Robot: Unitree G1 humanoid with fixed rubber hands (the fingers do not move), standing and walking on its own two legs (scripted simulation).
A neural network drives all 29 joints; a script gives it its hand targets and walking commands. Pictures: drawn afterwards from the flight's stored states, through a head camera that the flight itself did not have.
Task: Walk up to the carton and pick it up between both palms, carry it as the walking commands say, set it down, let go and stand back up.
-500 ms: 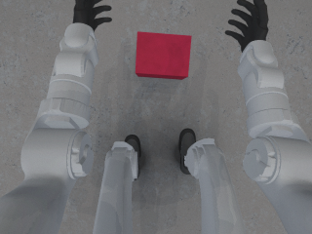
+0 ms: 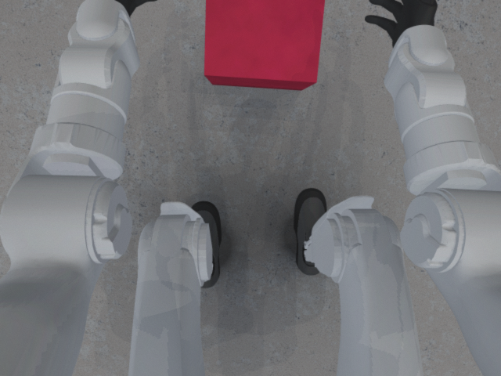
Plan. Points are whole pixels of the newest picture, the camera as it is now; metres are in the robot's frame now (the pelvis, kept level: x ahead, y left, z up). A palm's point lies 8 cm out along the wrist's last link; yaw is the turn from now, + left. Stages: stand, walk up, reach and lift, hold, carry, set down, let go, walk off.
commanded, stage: reach and lift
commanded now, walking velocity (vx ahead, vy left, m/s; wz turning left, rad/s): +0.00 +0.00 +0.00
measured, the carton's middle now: (261, 43) +0.56 -0.01 -0.39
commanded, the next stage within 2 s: none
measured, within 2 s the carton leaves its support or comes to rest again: neither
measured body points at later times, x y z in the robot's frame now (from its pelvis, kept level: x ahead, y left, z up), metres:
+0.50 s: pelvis -0.01 +0.00 -0.08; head +0.38 +0.00 +0.12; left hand +0.55 +0.16 -0.30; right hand +0.54 -0.19 -0.30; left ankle +0.10 +0.12 -0.43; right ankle +0.12 -0.13 -0.43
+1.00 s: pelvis -0.01 +0.00 -0.10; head +0.38 +0.00 +0.11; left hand +0.56 +0.15 -0.32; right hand +0.55 -0.18 -0.31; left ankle +0.10 +0.12 -0.43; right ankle +0.12 -0.13 -0.43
